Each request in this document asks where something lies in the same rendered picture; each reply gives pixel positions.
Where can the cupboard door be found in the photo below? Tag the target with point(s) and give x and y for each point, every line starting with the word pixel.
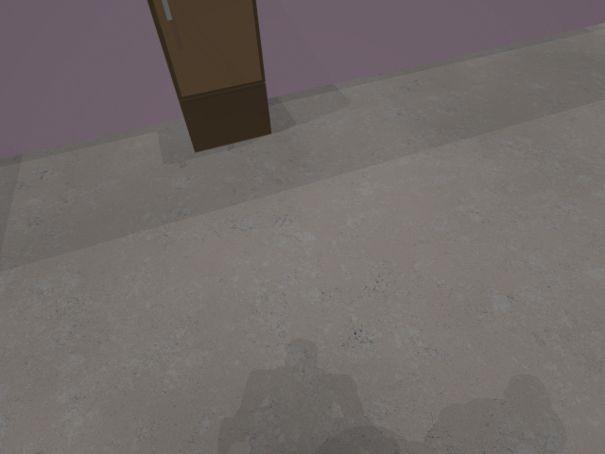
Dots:
pixel 212 43

